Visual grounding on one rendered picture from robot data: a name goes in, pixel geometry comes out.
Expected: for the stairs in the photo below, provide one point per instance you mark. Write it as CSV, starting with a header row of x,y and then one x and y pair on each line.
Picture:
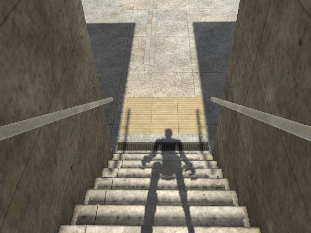
x,y
160,193

